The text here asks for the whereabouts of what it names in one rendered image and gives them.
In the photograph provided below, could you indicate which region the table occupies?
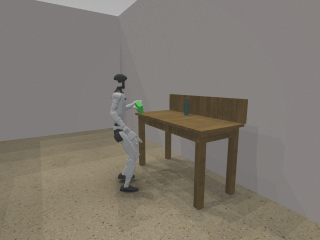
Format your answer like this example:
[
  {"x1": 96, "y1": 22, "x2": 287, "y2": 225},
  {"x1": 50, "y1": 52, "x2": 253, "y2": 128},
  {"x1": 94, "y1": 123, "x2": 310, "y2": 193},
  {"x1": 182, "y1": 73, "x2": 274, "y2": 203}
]
[{"x1": 135, "y1": 94, "x2": 248, "y2": 210}]

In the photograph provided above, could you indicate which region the robot right upper arm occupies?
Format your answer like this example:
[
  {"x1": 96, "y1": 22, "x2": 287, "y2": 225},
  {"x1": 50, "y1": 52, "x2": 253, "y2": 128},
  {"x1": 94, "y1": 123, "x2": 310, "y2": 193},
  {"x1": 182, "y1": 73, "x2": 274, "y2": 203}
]
[{"x1": 110, "y1": 92, "x2": 122, "y2": 117}]

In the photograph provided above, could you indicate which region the robot left foot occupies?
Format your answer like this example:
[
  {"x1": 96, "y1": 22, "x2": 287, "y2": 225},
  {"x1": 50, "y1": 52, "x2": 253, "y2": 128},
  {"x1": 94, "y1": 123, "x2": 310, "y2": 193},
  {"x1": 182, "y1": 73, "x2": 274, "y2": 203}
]
[{"x1": 118, "y1": 173, "x2": 135, "y2": 179}]

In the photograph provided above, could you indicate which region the robot left forearm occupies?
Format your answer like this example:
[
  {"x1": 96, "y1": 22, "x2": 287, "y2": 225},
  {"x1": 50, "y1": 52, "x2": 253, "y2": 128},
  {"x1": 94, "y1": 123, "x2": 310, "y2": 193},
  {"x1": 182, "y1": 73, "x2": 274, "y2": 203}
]
[{"x1": 125, "y1": 103, "x2": 133, "y2": 111}]

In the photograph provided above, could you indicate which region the robot right forearm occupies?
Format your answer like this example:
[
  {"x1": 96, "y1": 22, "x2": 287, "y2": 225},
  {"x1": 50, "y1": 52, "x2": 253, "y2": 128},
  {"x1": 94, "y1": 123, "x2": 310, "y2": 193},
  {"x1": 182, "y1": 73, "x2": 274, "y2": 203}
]
[{"x1": 111, "y1": 111, "x2": 131, "y2": 134}]

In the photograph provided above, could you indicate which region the robot left hand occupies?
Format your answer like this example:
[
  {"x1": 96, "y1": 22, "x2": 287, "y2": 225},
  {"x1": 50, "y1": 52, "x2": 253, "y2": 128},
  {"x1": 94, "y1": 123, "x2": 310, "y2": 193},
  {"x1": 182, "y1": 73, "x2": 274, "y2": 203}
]
[{"x1": 132, "y1": 100, "x2": 142, "y2": 110}]

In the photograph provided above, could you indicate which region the left robot shin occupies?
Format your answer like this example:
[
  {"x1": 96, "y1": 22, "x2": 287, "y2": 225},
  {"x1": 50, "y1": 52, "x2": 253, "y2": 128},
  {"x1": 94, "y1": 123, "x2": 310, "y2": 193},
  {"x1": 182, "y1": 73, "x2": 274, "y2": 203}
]
[{"x1": 122, "y1": 154, "x2": 140, "y2": 175}]

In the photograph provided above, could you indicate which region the sponge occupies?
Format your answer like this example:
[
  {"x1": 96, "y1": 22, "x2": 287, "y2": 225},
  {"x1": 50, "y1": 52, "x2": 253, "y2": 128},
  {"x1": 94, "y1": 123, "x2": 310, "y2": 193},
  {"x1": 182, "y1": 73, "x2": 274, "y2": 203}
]
[{"x1": 135, "y1": 101, "x2": 144, "y2": 114}]

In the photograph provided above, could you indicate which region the robot right hand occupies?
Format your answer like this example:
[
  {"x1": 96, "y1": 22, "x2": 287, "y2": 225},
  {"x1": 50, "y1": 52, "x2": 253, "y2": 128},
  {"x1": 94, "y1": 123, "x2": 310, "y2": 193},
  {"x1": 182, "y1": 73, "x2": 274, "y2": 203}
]
[{"x1": 127, "y1": 131, "x2": 143, "y2": 147}]

